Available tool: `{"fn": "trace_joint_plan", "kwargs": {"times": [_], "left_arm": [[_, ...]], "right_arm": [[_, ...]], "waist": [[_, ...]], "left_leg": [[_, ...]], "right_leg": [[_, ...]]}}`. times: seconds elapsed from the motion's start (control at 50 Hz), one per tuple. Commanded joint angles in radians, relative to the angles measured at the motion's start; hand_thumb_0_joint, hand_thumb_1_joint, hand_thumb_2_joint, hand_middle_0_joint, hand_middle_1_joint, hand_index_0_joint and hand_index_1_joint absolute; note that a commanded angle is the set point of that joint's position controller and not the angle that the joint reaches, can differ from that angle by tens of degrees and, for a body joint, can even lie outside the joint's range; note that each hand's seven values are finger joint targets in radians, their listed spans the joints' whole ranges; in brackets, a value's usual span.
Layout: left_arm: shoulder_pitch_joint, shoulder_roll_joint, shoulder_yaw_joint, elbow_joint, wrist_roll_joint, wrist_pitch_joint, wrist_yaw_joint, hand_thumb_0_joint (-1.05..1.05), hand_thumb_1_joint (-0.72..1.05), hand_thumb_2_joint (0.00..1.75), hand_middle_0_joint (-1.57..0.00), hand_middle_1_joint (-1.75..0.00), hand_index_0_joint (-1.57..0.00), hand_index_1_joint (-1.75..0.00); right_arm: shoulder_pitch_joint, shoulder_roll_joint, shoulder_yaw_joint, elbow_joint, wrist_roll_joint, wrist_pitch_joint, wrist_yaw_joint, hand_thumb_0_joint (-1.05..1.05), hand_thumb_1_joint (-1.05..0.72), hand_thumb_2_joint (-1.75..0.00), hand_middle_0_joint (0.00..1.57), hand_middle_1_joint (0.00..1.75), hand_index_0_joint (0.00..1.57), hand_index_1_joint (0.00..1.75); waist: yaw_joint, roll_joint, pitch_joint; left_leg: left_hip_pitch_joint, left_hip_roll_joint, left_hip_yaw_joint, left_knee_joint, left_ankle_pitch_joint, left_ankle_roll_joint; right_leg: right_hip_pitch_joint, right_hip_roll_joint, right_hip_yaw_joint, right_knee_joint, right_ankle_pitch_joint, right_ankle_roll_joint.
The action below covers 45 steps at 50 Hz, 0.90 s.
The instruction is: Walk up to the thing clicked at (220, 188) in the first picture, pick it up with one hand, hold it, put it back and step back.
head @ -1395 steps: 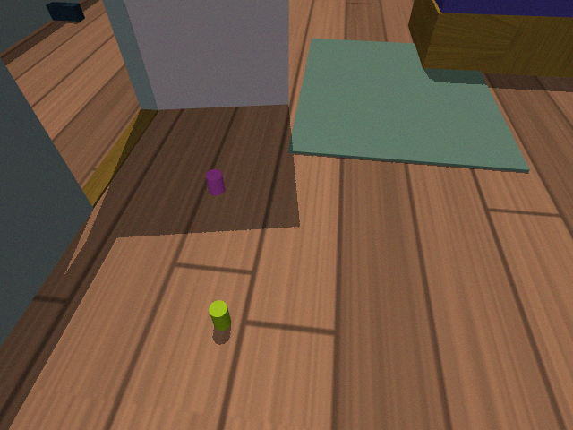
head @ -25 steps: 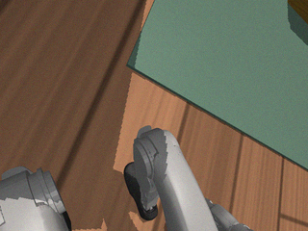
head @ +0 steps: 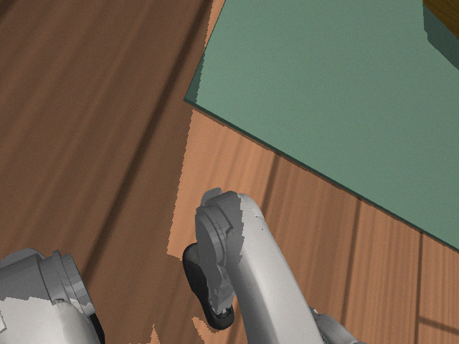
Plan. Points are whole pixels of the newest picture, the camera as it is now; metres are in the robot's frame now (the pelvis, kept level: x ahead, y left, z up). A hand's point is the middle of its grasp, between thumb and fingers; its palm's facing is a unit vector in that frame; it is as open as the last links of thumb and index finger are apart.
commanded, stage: close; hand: left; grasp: from above
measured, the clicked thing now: out of the picture +0.48 +0.32 -0.26
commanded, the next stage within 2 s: settle in 0.90 s
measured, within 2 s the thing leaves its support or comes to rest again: leaves its support in 1.48 s
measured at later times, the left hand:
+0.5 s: hand out of the picture +0.45 +0.33 -0.22, palm faces -0.44 -0.14 -0.89, open 12.2 cm
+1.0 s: hand out of the picture +0.45 +0.33 -0.21, palm faces -0.44 -0.14 -0.89, open 11.6 cm
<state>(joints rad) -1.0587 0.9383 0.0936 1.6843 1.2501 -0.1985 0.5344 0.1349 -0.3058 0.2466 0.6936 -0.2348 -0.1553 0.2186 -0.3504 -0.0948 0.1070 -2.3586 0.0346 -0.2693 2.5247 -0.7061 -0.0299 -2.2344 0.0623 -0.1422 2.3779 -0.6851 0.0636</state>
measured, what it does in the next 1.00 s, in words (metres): stands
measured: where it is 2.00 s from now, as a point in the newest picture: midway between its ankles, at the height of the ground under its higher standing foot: (159, 330)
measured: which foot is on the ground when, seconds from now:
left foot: down 0.00-1.00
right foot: down 0.00-1.00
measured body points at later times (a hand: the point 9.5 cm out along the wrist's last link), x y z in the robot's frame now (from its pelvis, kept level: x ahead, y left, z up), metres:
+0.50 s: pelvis +0.00 +0.00 +0.00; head +0.26 +0.12 +0.35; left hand +0.47 +0.33 -0.17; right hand +0.05 -0.25 -0.07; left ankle +0.06 +0.14 -0.27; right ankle +0.11 -0.12 -0.27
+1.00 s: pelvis +0.00 +0.00 +0.00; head +0.25 +0.12 +0.35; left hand +0.47 +0.33 -0.16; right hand +0.05 -0.25 -0.07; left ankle +0.06 +0.14 -0.27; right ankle +0.11 -0.12 -0.27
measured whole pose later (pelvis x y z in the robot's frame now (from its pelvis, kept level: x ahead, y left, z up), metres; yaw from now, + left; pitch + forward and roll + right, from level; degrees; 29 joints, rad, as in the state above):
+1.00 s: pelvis +0.00 +0.00 +0.00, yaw +0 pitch +29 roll -13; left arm -1.10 0.95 0.06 1.73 1.26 -0.19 0.55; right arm 0.13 -0.31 0.26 0.67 -0.24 -0.17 0.20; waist -0.36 -0.09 0.11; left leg -2.36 0.03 -0.26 2.52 -0.69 -0.02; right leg -2.23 0.06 -0.14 2.37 -0.67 0.07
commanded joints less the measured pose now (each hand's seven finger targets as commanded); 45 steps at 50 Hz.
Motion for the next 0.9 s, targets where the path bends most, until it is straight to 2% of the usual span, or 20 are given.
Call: {"fn": "trace_joint_plan", "kwargs": {"times": [0.0,0.04,0.08,0.1,0.18,0.22,0.24,0.28,0.36,0.4,0.44,0.5,0.52,0.6,0.64,0.66,0.74,0.78,0.82,0.88], "left_arm": [[-0.201,0.18,-0.01,-0.041,0.01,-0.007,0.032,0.0,-0.23,0.88,-0.21,-1.07,-0.24,-1.02],[-0.239,0.192,-0.002,-0.077,0.015,-0.009,0.035,0.0,-0.21,0.9,-0.22,-1.08,-0.25,-1.04],[-0.206,0.172,-0.011,-0.016,0.013,-0.001,0.035,0.0,-0.17,0.91,-0.26,-1.07,-0.3,-1.03],[-0.244,0.19,-0.015,-0.065,0.017,-0.008,0.036,0.0,-0.14,0.91,-0.27,-1.08,-0.31,-1.04],[-0.24,0.193,-0.014,-0.036,0.019,0.002,0.036,0.0,-0.07,0.9,-0.34,-1.06,-0.37,-1.02],[-0.249,0.203,-0.015,-0.058,0.011,-0.002,0.037,0.0,-0.06,0.89,-0.34,-1.05,-0.38,-1.01],[-0.246,0.208,0.004,-0.058,0.013,-0.002,0.044,0.0,-0.04,0.89,-0.35,-1.05,-0.39,-1.01],[-0.246,0.188,-0.025,-0.049,0.012,-0.002,0.039,0.0,-0.03,0.87,-0.37,-1.03,-0.41,-0.99],[-0.242,0.198,-0.019,-0.048,0.009,0.0,0.04,0.0,0.0,0.88,-0.39,-1.02,-0.42,-0.98],[-0.248,0.177,-0.028,-0.032,0.01,-0.001,0.04,0.0,0.03,0.86,-0.4,-1.03,-0.45,-0.99],[-0.244,0.185,-0.018,-0.04,0.007,-0.005,0.045,0.0,0.05,0.88,-0.42,-1.04,-0.46,-0.99],[-0.236,0.178,-0.034,-0.018,-0.001,-0.007,0.039,0.0,0.09,0.87,-0.45,-1.03,-0.49,-0.99],[-0.257,0.191,-0.029,-0.048,0.006,-0.006,0.039,0.0,0.1,0.87,-0.46,-1.02,-0.5,-0.98],[-0.249,0.188,-0.024,-0.053,-0.005,-0.008,0.039,0.0,0.13,0.88,-0.49,-1.02,-0.53,-0.98],[-0.234,0.177,-0.035,-0.034,-0.005,-0.005,0.035,0.0,0.15,0.85,-0.51,-1.0,-0.55,-0.96],[-0.252,0.2,-0.021,-0.058,-0.008,-0.011,0.038,0.0,0.15,0.87,-0.51,-1.0,-0.55,-0.96],[-0.262,0.19,-0.026,-0.071,-0.002,-0.006,0.036,0.0,0.18,0.85,-0.54,-0.97,-0.57,-0.94],[-0.287,0.189,-0.024,-0.08,0.004,-0.004,0.039,0.0,0.22,0.86,-0.56,-0.98,-0.59,-0.94],[-0.262,0.157,-0.044,-0.032,0.003,0.0,0.035,0.0,0.24,0.86,-0.58,-0.98,-0.61,-0.94],[-0.261,0.177,-0.035,-0.037,0.004,-0.002,0.038,0.0,0.26,0.86,-0.6,-0.97,-0.63,-0.94]], "right_arm": [[0.187,-0.301,-0.084,0.009,-0.003,-0.006,-0.008,0.0,-0.89,-0.9,0.2,0.3,0.2,0.3],[0.183,-0.298,-0.079,0.006,-0.001,-0.008,-0.01,0.0,-0.89,-0.9,0.2,0.3,0.2,0.3],[0.177,-0.301,-0.081,0.008,-0.008,-0.008,-0.012,0.0,-0.89,-0.9,0.2,0.3,0.2,0.3],[0.173,-0.314,-0.091,0.005,-0.003,-0.01,-0.014,0.0,-0.9,-0.9,0.2,0.3,0.2,0.3],[0.174,-0.307,-0.08,-0.006,-0.005,-0.013,-0.014,0.0,-0.89,-0.9,0.2,0.3,0.2,0.3],[0.167,-0.315,-0.089,-0.005,-0.003,-0.014,-0.02,0.0,-0.89,-0.9,0.2,0.3,0.2,0.3],[0.17,-0.309,-0.079,-0.007,-0.007,-0.012,-0.021,0.0,-0.89,-0.9,0.2,0.3,0.2,0.3],[0.169,-0.314,-0.085,-0.011,-0.006,-0.013,-0.023,0.0,-0.89,-0.9,0.2,0.3,0.2,0.3],[0.176,-0.31,-0.08,-0.008,-0.003,-0.012,-0.026,0.0,-0.89,-0.9,0.2,0.3,0.2,0.3],[0.18,-0.303,-0.068,-0.008,-0.005,-0.014,-0.022,0.0,-0.89,-0.9,0.2,0.3,0.2,0.3],[0.179,-0.305,-0.07,-0.005,-0.008,-0.011,-0.024,0.0,-0.89,-0.9,0.2,0.3,0.2,0.3],[0.18,-0.307,-0.07,-0.009,-0.009,-0.011,-0.026,0.0,-0.89,-0.9,0.2,0.3,0.2,0.3],[0.188,-0.309,-0.067,-0.01,-0.009,-0.012,-0.024,0.0,-0.89,-0.9,0.2,0.3,0.2,0.3],[0.186,-0.304,-0.066,-0.011,-0.012,-0.01,-0.027,0.0,-0.89,-0.9,0.2,0.3,0.2,0.3],[0.18,-0.304,-0.069,-0.014,-0.013,-0.009,-0.028,0.0,-0.89,-0.9,0.2,0.3,0.2,0.3],[0.18,-0.308,-0.07,-0.014,-0.009,-0.008,-0.029,0.0,-0.89,-0.9,0.2,0.3,0.2,0.3],[0.186,-0.303,-0.071,-0.007,-0.012,-0.006,-0.031,0.0,-0.89,-0.9,0.2,0.3,0.2,0.3],[0.185,-0.304,-0.071,-0.008,-0.005,-0.008,-0.028,0.0,-0.89,-0.9,0.2,0.3,0.2,0.3],[0.186,-0.303,-0.069,-0.005,-0.006,-0.011,-0.026,0.0,-0.89,-0.9,0.2,0.3,0.2,0.3],[0.186,-0.307,-0.071,-0.009,-0.008,-0.011,-0.032,0.0,-0.89,-0.9,0.2,0.3,0.2,0.3]], "waist": [[-0.042,0.426,-0.578],[-0.036,0.447,-0.611],[-0.048,0.443,-0.587],[-0.045,0.455,-0.589],[-0.055,0.421,-0.575],[-0.044,0.428,-0.575],[-0.034,0.436,-0.62],[-0.053,0.415,-0.58],[-0.048,0.405,-0.598],[-0.059,0.398,-0.581],[-0.049,0.42,-0.613],[-0.065,0.372,-0.559],[-0.062,0.393,-0.585],[-0.05,0.398,-0.601],[-0.056,0.392,-0.57],[-0.047,0.397,-0.58],[-0.051,0.402,-0.626],[-0.049,0.421,-0.616],[-0.071,0.392,-0.552],[-0.059,0.406,-0.566]], "left_leg": [[0.454,0.013,0.136,-0.247,0.184,0.044],[0.481,0.013,0.132,-0.25,0.197,0.04],[0.48,0.013,0.127,-0.262,0.173,0.037],[0.473,0.014,0.127,-0.26,0.161,0.037],[0.449,0.01,0.133,-0.254,0.144,0.045],[0.444,0.013,0.132,-0.261,0.121,0.043],[0.48,0.013,0.12,-0.265,0.149,0.038],[0.446,0.013,0.129,-0.254,0.133,0.044],[0.447,0.014,0.132,-0.245,0.162,0.046],[0.449,0.012,0.125,-0.247,0.172,0.045],[0.477,0.015,0.12,-0.256,0.195,0.039],[0.415,0.014,0.133,-0.242,0.144,0.05],[0.443,0.012,0.135,-0.242,0.172,0.048],[0.445,0.012,0.13,-0.253,0.149,0.046],[0.423,0.011,0.131,-0.259,0.115,0.046],[0.422,0.012,0.125,-0.265,0.108,0.045],[0.45,0.013,0.127,-0.251,0.154,0.045],[0.459,0.012,0.122,-0.254,0.163,0.042],[0.432,0.013,0.123,-0.256,0.145,0.044],[0.443,0.011,0.127,-0.264,0.136,0.043]], "right_leg": [[0.325,0.039,-0.11,-0.22,0.249,-0.078],[0.32,0.036,-0.115,-0.212,0.254,-0.081],[0.309,0.037,-0.12,-0.209,0.232,-0.083],[0.293,0.036,-0.119,-0.209,0.222,-0.083],[0.308,0.034,-0.112,-0.219,0.212,-0.079],[0.301,0.037,-0.108,-0.225,0.187,-0.081],[0.31,0.033,-0.122,-0.215,0.211,-0.081],[0.308,0.037,-0.111,-0.223,0.202,-0.079],[0.33,0.038,-0.107,-0.228,0.23,-0.075],[0.31,0.034,-0.118,-0.216,0.236,-0.075],[0.325,0.037,-0.121,-0.212,0.254,-0.078],[0.33,0.039,-0.103,-0.24,0.224,-0.069],[0.343,0.036,-0.106,-0.235,0.247,-0.07],[0.344,0.037,-0.109,-0.237,0.218,-0.074],[0.33,0.038,-0.104,-0.238,0.186,-0.078],[0.32,0.037,-0.111,-0.238,0.176,-0.079],[0.343,0.039,-0.106,-0.23,0.225,-0.076],[0.312,0.034,-0.117,-0.222,0.227,-0.079],[0.293,0.037,-0.116,-0.223,0.216,-0.078],[0.31,0.037,-0.112,-0.235,0.21,-0.078]]}}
